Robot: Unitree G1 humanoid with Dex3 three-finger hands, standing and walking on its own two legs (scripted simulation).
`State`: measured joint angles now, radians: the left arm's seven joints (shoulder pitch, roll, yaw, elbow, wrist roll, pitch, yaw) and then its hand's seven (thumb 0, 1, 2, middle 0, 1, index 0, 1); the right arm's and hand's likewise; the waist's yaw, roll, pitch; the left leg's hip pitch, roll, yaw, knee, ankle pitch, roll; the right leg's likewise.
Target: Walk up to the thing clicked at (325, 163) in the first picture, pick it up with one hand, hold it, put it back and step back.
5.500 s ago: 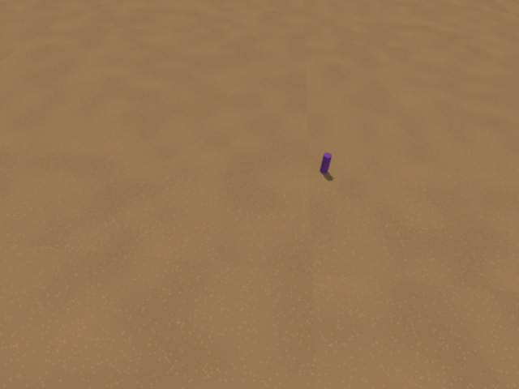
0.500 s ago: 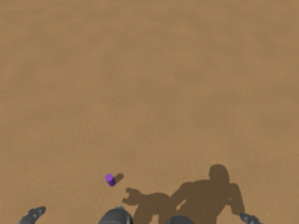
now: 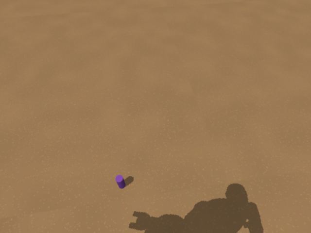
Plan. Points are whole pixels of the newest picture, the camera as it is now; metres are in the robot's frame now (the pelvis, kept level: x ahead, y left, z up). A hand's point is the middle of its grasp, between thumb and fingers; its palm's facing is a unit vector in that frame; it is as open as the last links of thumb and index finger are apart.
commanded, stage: walk up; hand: left
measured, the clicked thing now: (120, 181) +0.47 +0.22 -0.69
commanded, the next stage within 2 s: stand in 1.28 s
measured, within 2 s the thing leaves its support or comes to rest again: neither
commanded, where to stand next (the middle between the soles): +0.08 +0.01 m, yaw +0 degrees
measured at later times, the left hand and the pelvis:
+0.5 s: hand out of the picture +0.08 +0.27 -0.13, palm faces +0.03 -0.94 -0.35, open 7.4 cm; pelvis +0.01 +0.01 +0.02, yaw +1 degrees
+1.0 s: hand out of the picture +0.12 +0.27 -0.12, palm faces +0.02 -0.94 -0.35, open 7.4 cm; pelvis +0.02 +0.01 +0.03, yaw +1 degrees
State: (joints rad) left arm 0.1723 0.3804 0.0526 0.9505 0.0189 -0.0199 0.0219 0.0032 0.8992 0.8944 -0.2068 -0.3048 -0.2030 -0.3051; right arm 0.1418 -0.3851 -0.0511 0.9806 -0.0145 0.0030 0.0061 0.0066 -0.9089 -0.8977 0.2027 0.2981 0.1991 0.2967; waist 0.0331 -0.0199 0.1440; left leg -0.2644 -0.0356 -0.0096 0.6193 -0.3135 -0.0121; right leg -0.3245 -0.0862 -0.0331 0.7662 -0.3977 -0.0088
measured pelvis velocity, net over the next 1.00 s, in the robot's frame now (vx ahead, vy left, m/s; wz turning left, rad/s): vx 0.02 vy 0.01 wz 0.01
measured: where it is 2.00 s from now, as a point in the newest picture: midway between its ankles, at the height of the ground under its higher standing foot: outside the picture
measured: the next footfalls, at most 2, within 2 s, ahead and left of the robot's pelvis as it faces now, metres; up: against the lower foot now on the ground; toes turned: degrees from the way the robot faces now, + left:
none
